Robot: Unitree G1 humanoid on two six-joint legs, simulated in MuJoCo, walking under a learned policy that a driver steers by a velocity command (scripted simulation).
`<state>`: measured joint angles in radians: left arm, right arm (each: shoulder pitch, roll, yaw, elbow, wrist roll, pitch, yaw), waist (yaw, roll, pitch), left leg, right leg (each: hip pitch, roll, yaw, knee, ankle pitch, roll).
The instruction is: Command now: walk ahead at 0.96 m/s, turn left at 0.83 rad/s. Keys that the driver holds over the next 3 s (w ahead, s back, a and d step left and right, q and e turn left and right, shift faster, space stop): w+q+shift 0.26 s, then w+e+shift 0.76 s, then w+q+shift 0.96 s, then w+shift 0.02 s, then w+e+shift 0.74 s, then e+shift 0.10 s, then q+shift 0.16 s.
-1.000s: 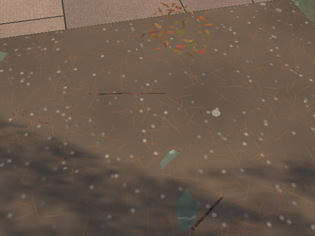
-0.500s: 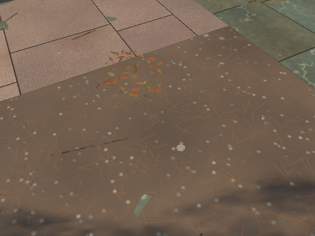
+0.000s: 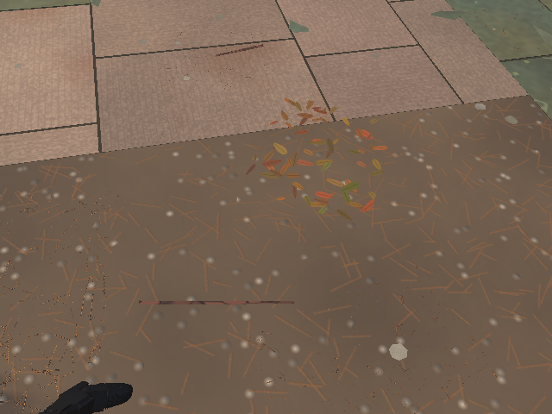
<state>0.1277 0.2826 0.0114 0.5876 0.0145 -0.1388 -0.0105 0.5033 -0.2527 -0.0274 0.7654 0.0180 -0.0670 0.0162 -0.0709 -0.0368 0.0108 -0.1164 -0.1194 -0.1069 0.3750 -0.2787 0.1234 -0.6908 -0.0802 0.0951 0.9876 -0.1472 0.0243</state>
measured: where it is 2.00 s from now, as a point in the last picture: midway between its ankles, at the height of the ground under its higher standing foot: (230, 85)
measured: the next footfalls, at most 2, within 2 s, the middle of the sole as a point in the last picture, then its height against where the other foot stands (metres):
right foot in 0.20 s outside the picture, level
left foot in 0.62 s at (142, 339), level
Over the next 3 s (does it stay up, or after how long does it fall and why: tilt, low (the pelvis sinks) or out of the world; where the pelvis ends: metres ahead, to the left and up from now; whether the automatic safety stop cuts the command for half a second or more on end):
stays up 2.51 0.30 -0.01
